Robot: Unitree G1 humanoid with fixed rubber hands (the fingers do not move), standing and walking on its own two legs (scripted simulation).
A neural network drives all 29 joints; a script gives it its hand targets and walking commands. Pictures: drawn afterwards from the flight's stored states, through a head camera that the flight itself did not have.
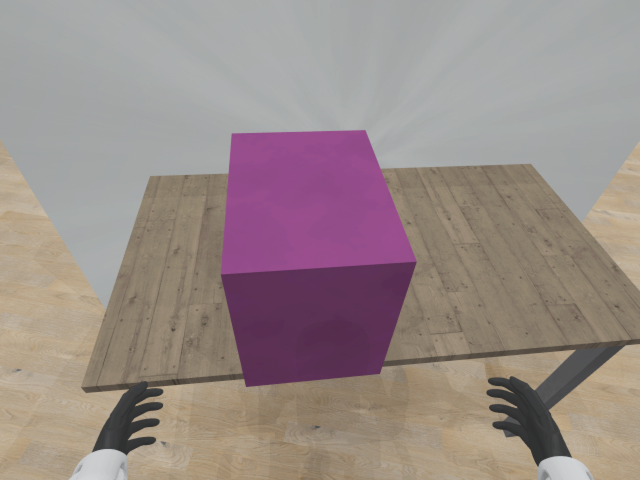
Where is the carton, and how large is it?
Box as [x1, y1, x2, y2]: [221, 130, 416, 386]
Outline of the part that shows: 365,130 232,133 221,277 246,386 379,373 416,261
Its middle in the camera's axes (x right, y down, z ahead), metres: -0.02 +0.02 +0.64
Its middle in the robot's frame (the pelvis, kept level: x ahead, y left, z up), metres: +0.46 +0.03 +0.00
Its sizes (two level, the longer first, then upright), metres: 0.296 0.221 0.283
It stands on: a table, 0.63 m high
